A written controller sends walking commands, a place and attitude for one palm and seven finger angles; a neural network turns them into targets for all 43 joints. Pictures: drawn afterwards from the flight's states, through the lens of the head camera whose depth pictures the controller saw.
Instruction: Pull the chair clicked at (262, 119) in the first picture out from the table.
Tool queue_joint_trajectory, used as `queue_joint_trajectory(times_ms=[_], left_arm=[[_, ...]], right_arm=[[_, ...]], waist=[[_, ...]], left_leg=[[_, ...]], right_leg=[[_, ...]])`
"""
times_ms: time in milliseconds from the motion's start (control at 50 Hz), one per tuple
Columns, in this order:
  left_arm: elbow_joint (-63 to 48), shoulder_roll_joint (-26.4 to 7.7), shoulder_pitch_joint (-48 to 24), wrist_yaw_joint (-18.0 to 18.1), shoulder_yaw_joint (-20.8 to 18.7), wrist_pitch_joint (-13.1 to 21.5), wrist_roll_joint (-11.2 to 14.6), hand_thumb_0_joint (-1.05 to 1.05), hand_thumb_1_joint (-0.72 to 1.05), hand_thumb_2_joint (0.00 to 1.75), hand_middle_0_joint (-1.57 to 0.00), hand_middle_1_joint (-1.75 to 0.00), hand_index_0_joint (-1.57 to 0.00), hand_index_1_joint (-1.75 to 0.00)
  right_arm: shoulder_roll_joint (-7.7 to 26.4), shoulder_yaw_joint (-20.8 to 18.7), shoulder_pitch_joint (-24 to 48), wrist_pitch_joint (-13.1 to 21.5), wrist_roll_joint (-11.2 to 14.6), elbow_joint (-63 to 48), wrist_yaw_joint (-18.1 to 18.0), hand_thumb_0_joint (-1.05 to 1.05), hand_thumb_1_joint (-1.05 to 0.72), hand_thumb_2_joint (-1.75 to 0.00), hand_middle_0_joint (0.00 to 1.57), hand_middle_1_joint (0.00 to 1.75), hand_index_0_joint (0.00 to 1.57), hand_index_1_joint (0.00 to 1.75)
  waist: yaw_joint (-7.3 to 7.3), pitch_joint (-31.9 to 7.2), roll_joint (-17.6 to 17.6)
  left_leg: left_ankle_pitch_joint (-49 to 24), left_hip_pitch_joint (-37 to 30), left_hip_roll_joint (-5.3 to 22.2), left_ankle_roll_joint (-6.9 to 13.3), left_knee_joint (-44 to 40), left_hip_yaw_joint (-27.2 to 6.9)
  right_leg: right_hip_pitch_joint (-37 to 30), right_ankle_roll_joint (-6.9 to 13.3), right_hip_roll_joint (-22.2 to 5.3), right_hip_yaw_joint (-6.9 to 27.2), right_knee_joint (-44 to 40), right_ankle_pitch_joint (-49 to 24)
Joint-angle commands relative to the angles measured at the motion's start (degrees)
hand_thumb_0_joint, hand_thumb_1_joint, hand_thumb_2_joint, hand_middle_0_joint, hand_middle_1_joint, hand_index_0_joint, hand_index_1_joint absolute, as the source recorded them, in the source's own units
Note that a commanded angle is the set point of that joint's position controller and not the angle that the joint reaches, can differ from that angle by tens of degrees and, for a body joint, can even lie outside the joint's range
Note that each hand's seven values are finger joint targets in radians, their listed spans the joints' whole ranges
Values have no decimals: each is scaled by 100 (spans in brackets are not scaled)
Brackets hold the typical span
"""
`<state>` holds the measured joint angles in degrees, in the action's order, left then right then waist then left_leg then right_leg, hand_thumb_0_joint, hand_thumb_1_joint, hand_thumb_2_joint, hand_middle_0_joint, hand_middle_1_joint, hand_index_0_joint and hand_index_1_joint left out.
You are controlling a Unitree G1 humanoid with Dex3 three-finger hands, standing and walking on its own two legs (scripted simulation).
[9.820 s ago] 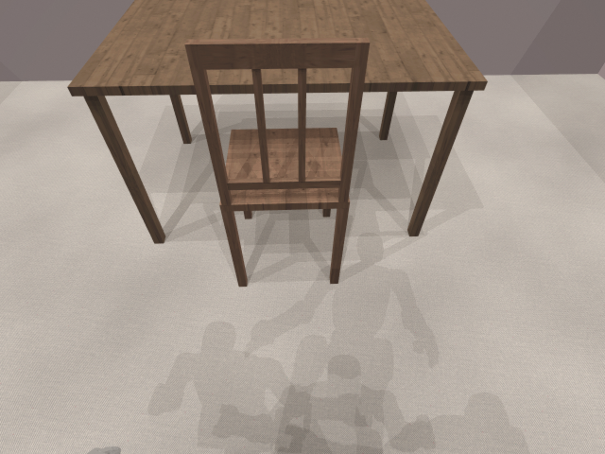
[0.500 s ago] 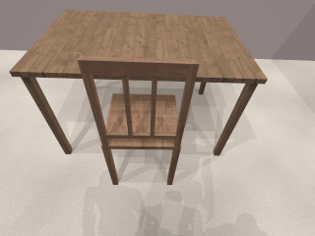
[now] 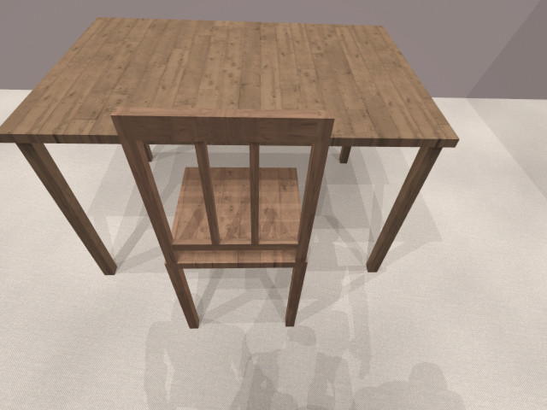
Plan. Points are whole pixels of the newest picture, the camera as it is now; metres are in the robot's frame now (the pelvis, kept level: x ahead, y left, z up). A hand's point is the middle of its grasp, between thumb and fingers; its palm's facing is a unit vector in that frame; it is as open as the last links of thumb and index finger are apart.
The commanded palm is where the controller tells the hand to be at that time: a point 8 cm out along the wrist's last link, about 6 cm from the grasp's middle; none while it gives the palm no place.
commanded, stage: look again from close up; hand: left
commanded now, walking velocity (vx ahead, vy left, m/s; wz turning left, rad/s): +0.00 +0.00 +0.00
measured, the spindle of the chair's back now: (209, 198) +0.55 +0.17 -0.07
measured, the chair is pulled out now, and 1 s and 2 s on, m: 0.00 0.00 0.00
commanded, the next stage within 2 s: shuffle to correct the standing spot in 0.44 s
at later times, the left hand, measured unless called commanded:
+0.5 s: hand out of the picture -0.03 +0.15 -0.18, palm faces +0.03 -0.99 -0.16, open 7.4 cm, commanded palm none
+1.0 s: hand out of the picture -0.02 +0.13 -0.19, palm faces +0.11 -0.98 -0.15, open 7.4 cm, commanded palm none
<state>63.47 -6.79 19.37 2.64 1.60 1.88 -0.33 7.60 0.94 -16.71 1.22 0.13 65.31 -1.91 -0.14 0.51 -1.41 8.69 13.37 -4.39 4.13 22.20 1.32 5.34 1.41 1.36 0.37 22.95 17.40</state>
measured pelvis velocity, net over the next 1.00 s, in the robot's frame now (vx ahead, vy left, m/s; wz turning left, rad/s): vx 0.06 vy -0.02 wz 0.04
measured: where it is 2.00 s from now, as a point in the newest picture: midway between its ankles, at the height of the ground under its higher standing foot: outside the picture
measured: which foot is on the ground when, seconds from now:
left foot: down 0.00-1.00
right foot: down 0.00-1.00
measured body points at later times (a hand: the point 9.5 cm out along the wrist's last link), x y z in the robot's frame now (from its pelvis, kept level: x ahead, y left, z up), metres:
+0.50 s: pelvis +0.01 +0.00 +0.00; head +0.02 +0.00 +0.45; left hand -0.03 +0.20 -0.16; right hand +0.02 -0.22 -0.16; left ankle +0.03 +0.07 -0.74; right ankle -0.06 -0.10 -0.74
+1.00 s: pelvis +0.06 -0.02 -0.02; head +0.07 -0.01 +0.43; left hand -0.03 +0.18 -0.18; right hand +0.06 -0.24 -0.17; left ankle +0.03 +0.07 -0.74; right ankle -0.06 -0.10 -0.74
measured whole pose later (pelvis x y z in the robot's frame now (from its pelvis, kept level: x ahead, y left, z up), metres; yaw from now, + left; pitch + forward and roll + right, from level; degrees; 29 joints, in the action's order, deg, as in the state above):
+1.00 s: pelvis +0.06 -0.02 -0.02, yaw +3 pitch +0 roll +1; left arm 65.0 -7.3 25.5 2.2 -0.4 2.3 -0.7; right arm 6.9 0.0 -16.9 1.8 -0.7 65.5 -2.3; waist 0.4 1.1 -2.4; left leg 21.5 14.8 -3.6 3.3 36.0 0.9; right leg 3.2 3.6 2.2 -2.5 30.6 27.2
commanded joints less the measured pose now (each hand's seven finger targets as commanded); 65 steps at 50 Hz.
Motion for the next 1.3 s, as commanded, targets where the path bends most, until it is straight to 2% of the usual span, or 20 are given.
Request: queue_joint_trajectory(times_ms=[0, 520, 580, 660, 760, 800, 840, 900, 940, 960, 980, 1000, 1020, 1040, 1060, 1100, 1140, 1220, 1260, 1280], left_arm=[[-19, -475, 667, 5, -110, 1, -20, 0, 90, 90, -20, -30, -20, -30], [52, -529, 762, 4, -103, 1, -17, 0, 90, 90, -20, -30, -20, -30], [113, -496, 803, -26, -124, -21, -40, 0, 90, 90, -20, -30, -20, -30], [67, -506, 848, -81, -177, -65, -85, 0, 90, 90, -20, -30, -20, -30], [53, -492, 984, -91, -215, -25, -82, 0, 90, 90, -20, -30, -20, -30], [92, -473, 1082, -84, -230, 2, -74, 0, 90, 90, -20, -30, -20, -30], [127, -518, 1168, -67, -259, 29, -58, 0, 90, 90, -20, -30, -20, -30], [188, -635, 1453, -26, -337, 45, -58, 0, 90, 90, -20, -30, -20, -30], [153, -654, 1249, -23, -327, 60, -62, 0, 90, 90, -20, -30, -20, -30], [101, -657, 1051, -42, -312, 56, -55, 0, 90, 90, -20, -30, -20, -30], [-1, -596, 871, -66, -303, 67, -40, 0, 90, 90, -20, -30, -20, -30], [-208, -501, 435, -71, -279, 104, -21, 0, 90, 90, -20, -30, -20, -30], [-381, -597, -10, -63, -346, 83, -69, 0, 90, 90, -20, -30, -20, -30], [-450, -640, -127, -90, -413, 21, -93, 0, 90, 90, -20, -30, -20, -30], [-500, -554, -101, -132, -405, -9, -101, 0, 90, 90, -20, -30, -20, -30], [-491, -384, 83, -216, -424, -101, -96, 0, 90, 90, -20, -30, -20, -30], [-564, -341, 15, -273, -449, -166, -92, 0, 90, 90, -20, -30, -20, -30], [-708, -338, -265, -339, -488, -143, -96, 0, 90, 90, -20, -30, -20, -30], [-629, -454, 19, -340, -553, -86, -93, 0, 90, 90, -20, -30, -20, -30], [-499, -533, 353, -317, -556, -38, -106, 0, 90, 90, -20, -30, -20, -30]], right_arm=[[513, -45, -312, 90, -22, -142, -41, 0, -90, -90, 20, 30, 20, 30], [604, -32, -209, 84, -12, -93, -62, 0, -90, -90, 20, 30, 20, 30], [625, -41, -261, 59, -33, -31, -52, 0, -90, -90, 20, 30, 20, 30], [643, -116, -260, 20, -54, -63, -28, 0, -90, -90, 20, 30, 20, 30], [593, -164, -310, 79, -58, -166, -37, 0, -90, -90, 20, 30, 20, 30], [549, -162, -283, 112, -61, -194, -44, 0, -90, -90, 20, 30, 20, 30], [466, -141, -267, 155, -59, -222, -56, 0, -90, -90, 20, 30, 20, 30], [353, -149, -91, 191, -87, -293, -72, 0, -90, -90, 20, 30, 20, 30], [307, -161, -248, 192, -105, -231, -92, 0, -90, -90, 20, 30, 20, 30], [346, -178, -558, 204, -102, -91, -102, 0, -90, -90, 20, 30, 20, 30], [572, -237, -1024, 235, -130, 84, -141, 0, -90, -90, 20, 30, 20, 30], [862, -315, -1693, 251, -167, 285, -198, 0, -90, -90, 20, 30, 20, 30], [911, -284, -1800, 202, -155, 339, -215, 0, -90, -90, 20, 30, 20, 30], [821, -267, -1543, 210, -146, 183, -204, 0, -90, -90, 20, 30, 20, 30], [761, -266, -1162, 229, -141, 26, -196, 0, -90, -90, 20, 30, 20, 30], [800, -288, -583, 265, -133, -207, -148, 0, -90, -90, 20, 30, 20, 30], [843, -322, -413, 261, -141, -304, -97, 0, -90, -90, 20, 30, 20, 30], [1016, -426, -288, 162, -193, -424, -49, 0, -90, -90, 20, 30, 20, 30], [1074, -469, -180, 101, -193, -461, -29, 0, -90, -90, 20, 30, 20, 30], [1035, -450, -250, 69, -194, -451, -6, 0, -90, -90, 20, 30, 20, 30]], waist=[[57, 298, 88], [52, 286, 82], [29, 412, -17], [74, 789, 47], [93, 660, 140], [118, 568, 50], [123, 396, -229], [163, 340, -619], [-78, 368, -398], [-258, 297, -160], [-444, 111, 410], [-668, 73, 1277], [-590, 472, 1045], [-453, 725, 425], [-271, 782, 216], [-8, 617, 581], [46, 732, 859], [-3, 756, 952], [156, 574, 675], [262, 438, 386]], left_leg=[[-647, -477, 898, -55, -345, -911], [-896, -727, 893, -52, -333, -891], [8, -544, 857, -5, -288, -924], [1445, 73, 936, 166, -486, -1313], [975, 271, 951, 319, -164, -1495], [495, 308, 844, 289, 186, -1284], [-224, 445, 659, 204, 723, -845], [-58, 951, 418, 48, 1571, -142], [539, 562, 384, 38, 1296, 82], [-207, -99, 450, 138, 862, -64], [-1517, -1114, 921, 473, 650, -908], [-3255, -1938, 1932, 1125, 160, -2366], [-3750, -1633, 2512, 1459, -216, -2923], [-3065, -1154, 2565, 1430, -289, -2710], [-2503, -954, 2482, 1345, -350, -2525], [-1614, -512, 2088, 1055, -644, -1832], [-920, -17, 1839, 905, -864, -1411], [-23, 365, 1675, 649, -763, -1046], [388, 651, 1611, 439, -321, -957], [583, 712, 1310, 259, 175, -727]], right_leg=[[674, 121, -697, 493, -460, -824], [531, 89, -724, 486, -573, -956], [588, 130, -666, 333, -468, -180], [778, 186, -571, 148, -206, 667], [625, 265, -594, 97, 10, 435], [480, 319, -669, 196, -43, 206], [73, 403, -803, 338, -52, -561], [-572, 610, -1204, 650, 61, -2830], [-374, 717, -1217, 466, 598, -4231], [57, 580, -961, 147, 1224, -4451], [962, 332, -531, -174, 2295, -3762], [2256, 137, -37, -504, 3712, -658], [2907, 196, -21, -73, 4608, 1483], [3027, 222, -299, 312, 4792, 1379], [3056, 192, -437, 376, 4641, 1209], [2671, 82, -545, 251, 4201, 742], [2399, 4, -597, 21, 3672, 417], [1674, -60, -479, -376, 2203, 63], [821, -65, -320, -514, 1428, -376], [316, -100, -196, -598, 983, -486]])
